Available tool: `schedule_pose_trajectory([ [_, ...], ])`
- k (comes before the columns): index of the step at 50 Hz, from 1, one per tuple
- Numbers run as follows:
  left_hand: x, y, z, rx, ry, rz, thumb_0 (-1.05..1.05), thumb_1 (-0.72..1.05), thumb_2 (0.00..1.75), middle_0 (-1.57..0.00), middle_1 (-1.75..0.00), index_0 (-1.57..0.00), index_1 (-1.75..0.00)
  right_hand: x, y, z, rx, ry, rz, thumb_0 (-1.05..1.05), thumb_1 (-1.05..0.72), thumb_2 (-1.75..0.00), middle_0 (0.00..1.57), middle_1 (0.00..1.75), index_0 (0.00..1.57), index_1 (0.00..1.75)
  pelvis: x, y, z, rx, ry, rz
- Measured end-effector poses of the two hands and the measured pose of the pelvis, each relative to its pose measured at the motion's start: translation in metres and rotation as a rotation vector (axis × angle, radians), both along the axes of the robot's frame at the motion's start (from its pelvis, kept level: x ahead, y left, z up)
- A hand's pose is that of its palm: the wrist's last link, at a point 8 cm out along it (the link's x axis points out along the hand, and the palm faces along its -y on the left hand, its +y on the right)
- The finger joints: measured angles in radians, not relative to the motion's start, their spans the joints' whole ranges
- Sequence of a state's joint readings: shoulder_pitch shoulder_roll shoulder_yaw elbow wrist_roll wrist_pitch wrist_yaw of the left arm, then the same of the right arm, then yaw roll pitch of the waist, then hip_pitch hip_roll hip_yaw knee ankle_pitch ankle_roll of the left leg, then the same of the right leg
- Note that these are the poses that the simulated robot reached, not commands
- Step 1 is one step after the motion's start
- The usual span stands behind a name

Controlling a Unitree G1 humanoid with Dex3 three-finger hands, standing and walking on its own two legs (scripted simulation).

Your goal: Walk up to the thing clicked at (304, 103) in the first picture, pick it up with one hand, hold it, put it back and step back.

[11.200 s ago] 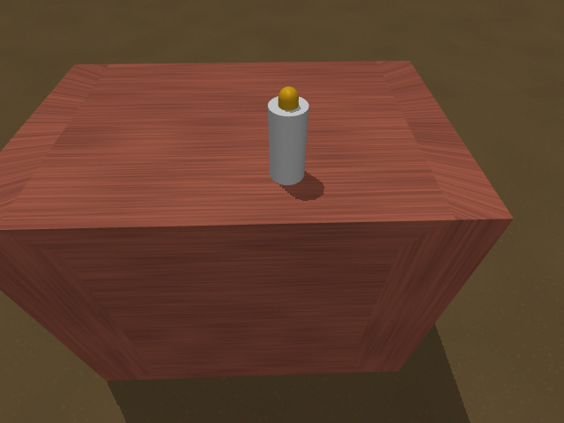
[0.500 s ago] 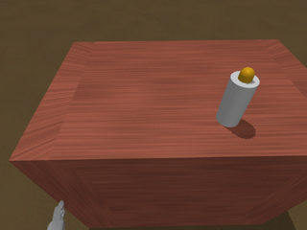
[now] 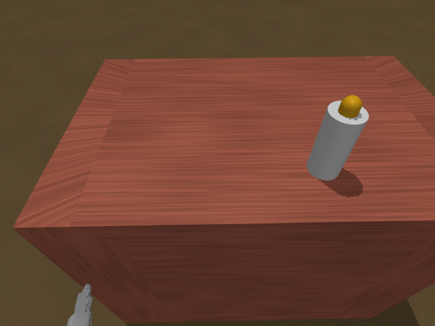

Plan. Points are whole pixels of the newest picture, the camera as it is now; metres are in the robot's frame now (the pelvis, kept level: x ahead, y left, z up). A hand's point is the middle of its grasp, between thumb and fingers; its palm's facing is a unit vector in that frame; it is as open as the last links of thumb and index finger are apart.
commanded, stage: approach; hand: right
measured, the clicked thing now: (336, 137) +0.45 -0.22 +0.12
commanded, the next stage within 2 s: close in in 0.40 s
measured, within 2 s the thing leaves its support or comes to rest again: neither
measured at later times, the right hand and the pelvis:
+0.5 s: hand (396, 155) +0.40 -0.31 +0.12, palm faces +0.13 +0.99 +0.03, open 17.4 cm; pelvis -0.01 +0.00 -0.01, yaw +1 degrees
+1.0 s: hand (344, 148) +0.44 -0.24 +0.10, palm faces +0.19 +0.98 +0.02, open 17.4 cm; pelvis -0.01 +0.00 -0.02, yaw +2 degrees
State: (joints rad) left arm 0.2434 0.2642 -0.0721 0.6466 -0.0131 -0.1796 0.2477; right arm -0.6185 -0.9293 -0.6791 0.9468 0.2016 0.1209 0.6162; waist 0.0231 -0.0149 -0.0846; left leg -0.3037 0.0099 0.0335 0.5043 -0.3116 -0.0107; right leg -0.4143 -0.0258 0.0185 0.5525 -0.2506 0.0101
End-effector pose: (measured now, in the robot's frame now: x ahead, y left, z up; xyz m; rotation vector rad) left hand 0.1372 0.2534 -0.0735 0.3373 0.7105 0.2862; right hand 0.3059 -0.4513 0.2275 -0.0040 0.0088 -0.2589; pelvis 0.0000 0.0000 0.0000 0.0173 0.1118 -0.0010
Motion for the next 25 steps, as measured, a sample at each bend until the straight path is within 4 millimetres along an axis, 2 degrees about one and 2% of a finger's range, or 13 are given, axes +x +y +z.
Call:
schedule_pose_trajectory([
  [7, 0.000, 0.004, -0.002, 0.008, 0.005, -0.001, -0.01, -0.53, 0.06, -0.06, -0.05, -0.05, -0.05, 0.001, 0.002, -0.005, 0.000, 0.011, 0.001, -0.01, 0.54, -0.05, 0.05, 0.05, 0.05, 0.05, 0.000, 0.002, -0.001, 0.000, 0.007, -0.002],
  [11, 0.001, 0.006, -0.002, 0.011, 0.003, -0.006, -0.01, -0.54, 0.06, -0.06, -0.05, -0.05, -0.05, 0.008, 0.010, -0.016, 0.003, 0.033, 0.020, -0.01, 0.54, -0.05, 0.05, 0.04, 0.04, 0.05, 0.000, 0.003, -0.001, -0.001, 0.012, -0.005],
  [18, 0.002, 0.007, 0.002, 0.011, -0.020, -0.016, -0.01, -0.53, 0.05, -0.07, -0.06, -0.06, -0.05, 0.033, 0.046, -0.061, 0.028, 0.062, 0.094, -0.01, 0.52, -0.05, 0.04, 0.04, 0.04, 0.04, -0.004, 0.004, -0.004, -0.004, 0.023, -0.003],
  [25, -0.014, 0.007, -0.006, 0.002, 0.024, 0.001, -0.01, -0.52, 0.04, -0.07, -0.06, -0.07, -0.05, 0.067, 0.089, -0.107, 0.051, 0.054, 0.132, -0.01, 0.51, -0.06, 0.05, 0.04, 0.04, 0.05, -0.008, 0.004, -0.010, 0.002, 0.052, 0.010],
])
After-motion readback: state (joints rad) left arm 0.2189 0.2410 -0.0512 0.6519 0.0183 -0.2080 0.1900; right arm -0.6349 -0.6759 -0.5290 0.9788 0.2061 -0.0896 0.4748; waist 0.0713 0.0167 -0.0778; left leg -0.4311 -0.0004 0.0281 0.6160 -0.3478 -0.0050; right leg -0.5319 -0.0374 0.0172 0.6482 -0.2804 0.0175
